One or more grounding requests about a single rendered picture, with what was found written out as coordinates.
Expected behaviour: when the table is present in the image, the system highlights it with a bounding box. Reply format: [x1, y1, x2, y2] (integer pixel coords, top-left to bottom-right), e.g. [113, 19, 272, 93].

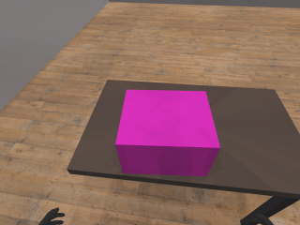
[67, 80, 300, 225]

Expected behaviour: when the carton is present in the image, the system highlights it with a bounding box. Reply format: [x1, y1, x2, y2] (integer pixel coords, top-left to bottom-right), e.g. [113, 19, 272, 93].
[115, 89, 220, 177]

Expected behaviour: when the right robot hand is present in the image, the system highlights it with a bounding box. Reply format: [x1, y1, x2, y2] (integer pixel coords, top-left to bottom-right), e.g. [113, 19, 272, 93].
[249, 213, 274, 225]

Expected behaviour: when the left robot hand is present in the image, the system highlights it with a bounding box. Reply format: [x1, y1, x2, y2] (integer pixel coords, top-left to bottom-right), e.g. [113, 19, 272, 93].
[38, 207, 65, 225]

